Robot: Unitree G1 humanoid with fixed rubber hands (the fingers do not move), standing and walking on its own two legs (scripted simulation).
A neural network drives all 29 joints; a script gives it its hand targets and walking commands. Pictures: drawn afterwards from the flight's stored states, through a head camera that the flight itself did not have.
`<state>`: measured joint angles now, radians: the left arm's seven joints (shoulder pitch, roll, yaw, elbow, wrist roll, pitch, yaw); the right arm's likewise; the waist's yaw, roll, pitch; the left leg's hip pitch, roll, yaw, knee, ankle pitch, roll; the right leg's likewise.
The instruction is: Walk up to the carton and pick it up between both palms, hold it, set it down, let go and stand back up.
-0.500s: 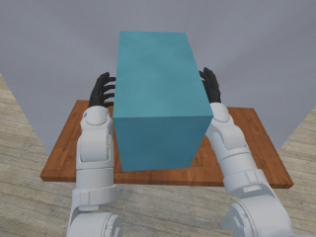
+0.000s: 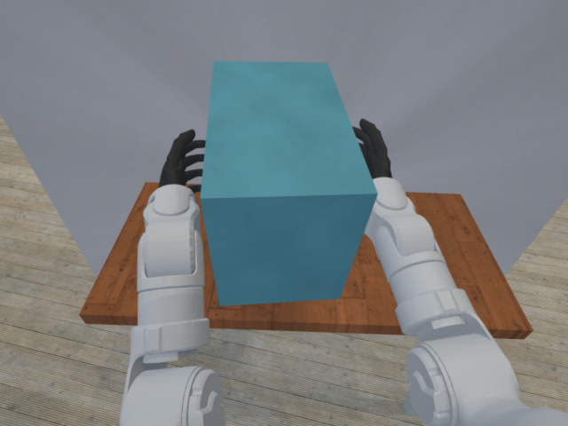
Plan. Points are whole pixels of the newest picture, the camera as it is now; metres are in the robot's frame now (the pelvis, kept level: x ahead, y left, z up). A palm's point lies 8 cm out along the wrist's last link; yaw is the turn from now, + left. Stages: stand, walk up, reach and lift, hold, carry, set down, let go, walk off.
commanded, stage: hold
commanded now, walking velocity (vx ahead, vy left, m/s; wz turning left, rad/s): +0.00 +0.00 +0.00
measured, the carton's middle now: (276, 178) +0.41 +0.00 +0.16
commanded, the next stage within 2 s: none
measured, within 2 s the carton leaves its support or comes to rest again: neither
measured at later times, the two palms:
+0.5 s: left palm (178, 191) +0.37 +0.13 +0.18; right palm (374, 177) +0.38 -0.13 +0.19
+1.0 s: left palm (175, 191) +0.37 +0.14 +0.18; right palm (373, 176) +0.38 -0.13 +0.19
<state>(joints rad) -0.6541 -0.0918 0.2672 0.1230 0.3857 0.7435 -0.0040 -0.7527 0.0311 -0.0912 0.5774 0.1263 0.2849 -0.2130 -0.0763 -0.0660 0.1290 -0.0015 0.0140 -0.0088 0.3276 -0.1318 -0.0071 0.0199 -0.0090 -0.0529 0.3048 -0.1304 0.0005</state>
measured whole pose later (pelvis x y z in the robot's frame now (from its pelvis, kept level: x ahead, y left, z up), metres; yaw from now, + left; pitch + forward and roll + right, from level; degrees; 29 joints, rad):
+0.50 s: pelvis +0.01 +0.00 +0.00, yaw +0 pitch -12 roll -1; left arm -0.57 -0.08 0.23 0.03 0.36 0.76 0.00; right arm -0.69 0.02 -0.03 0.47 0.19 0.31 -0.25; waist -0.09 -0.06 0.14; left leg 0.01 0.02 -0.02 0.36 -0.17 -0.01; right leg 0.05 0.00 -0.06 0.30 -0.15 0.00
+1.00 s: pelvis +0.01 +0.00 +0.00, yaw +1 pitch -12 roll -1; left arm -0.56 -0.09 0.23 0.02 0.36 0.75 -0.01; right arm -0.68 0.02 -0.01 0.45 0.19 0.31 -0.26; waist -0.09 -0.06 0.13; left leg 0.02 0.02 -0.02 0.35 -0.17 -0.01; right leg 0.07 0.00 -0.06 0.29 -0.15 0.00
